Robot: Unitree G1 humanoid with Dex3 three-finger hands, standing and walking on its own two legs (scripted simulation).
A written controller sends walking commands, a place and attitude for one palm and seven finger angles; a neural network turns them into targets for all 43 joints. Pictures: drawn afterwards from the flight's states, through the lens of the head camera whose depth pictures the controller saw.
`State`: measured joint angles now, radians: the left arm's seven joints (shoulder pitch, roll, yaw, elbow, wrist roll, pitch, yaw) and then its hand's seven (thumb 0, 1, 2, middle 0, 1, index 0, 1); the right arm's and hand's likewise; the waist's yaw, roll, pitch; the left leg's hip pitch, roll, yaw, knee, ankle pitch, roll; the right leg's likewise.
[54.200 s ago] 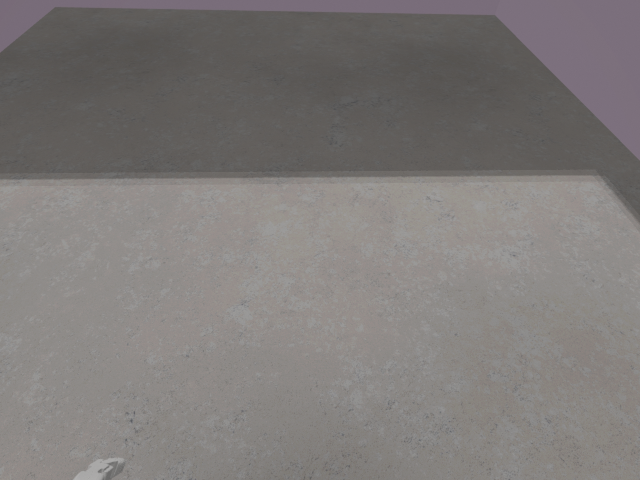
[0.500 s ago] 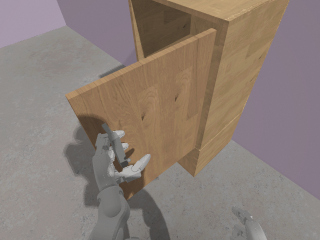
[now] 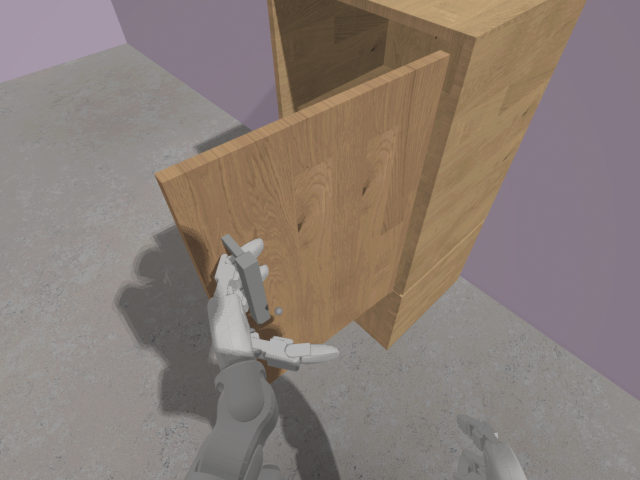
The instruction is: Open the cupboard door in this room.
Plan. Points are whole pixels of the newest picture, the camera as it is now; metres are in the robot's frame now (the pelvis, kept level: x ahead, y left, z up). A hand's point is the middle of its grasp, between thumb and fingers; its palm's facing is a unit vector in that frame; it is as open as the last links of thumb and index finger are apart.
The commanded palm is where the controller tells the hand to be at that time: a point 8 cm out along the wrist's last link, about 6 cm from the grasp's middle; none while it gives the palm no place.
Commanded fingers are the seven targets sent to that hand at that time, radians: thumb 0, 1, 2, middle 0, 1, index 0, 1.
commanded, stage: slide the hand sideways off the handle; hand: left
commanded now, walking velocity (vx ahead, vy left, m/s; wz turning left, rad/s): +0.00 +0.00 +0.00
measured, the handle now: (246, 281) +0.35 +0.12 +0.07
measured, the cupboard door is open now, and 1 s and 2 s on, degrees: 86 87 87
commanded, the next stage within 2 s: draw the hand back to the body in 1.22 s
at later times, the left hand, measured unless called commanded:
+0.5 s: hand (262, 345) +0.26 +0.08 +0.06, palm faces -0.10 -0.99 +0.01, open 16.2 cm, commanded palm +0.24 +0.15 +0.06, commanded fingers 0.00 -0.50 0.30 -0.15 -0.30 -0.15 -0.30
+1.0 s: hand (222, 373) +0.23 +0.12 +0.06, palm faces -0.08 -1.00 -0.02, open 16.1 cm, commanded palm +0.20 +0.20 +0.06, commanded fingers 0.00 -0.50 0.30 -0.15 -0.30 -0.15 -0.30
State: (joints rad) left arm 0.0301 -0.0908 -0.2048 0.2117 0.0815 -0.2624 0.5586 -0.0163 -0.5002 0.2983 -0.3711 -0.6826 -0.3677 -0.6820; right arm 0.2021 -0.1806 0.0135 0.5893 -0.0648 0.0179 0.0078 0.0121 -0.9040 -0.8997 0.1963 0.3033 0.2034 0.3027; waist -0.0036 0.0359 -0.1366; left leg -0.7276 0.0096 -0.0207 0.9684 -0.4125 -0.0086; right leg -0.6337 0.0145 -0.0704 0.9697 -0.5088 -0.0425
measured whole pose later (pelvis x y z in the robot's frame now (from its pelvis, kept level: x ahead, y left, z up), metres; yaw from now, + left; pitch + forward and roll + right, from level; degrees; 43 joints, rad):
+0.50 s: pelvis +0.00 +0.02 +0.00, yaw -2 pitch +9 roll -1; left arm 0.18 0.07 -0.16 0.07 -0.07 -0.32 0.05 -0.02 -0.50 0.30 -0.18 -0.33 -0.18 -0.32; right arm 0.25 -0.22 0.03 0.49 0.00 -0.02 0.01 0.01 -0.90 -0.90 0.20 0.30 0.20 0.30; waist -0.02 0.03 -0.11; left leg -0.72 0.01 0.02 0.98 -0.42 0.02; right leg -0.64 0.01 -0.03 0.98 -0.50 -0.02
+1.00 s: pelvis +0.01 +0.01 -0.01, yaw -1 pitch +11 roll -1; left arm 0.43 0.16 -0.05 -0.16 -0.16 -0.31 -0.10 -0.02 -0.50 0.30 -0.21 -0.32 -0.21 -0.32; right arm 0.25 -0.22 0.03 0.45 0.01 -0.05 -0.02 0.01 -0.90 -0.90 0.20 0.30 0.20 0.30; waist 0.00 0.04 -0.13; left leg -0.77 0.02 -0.01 1.04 -0.47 0.00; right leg -0.67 0.02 -0.06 1.02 -0.55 -0.03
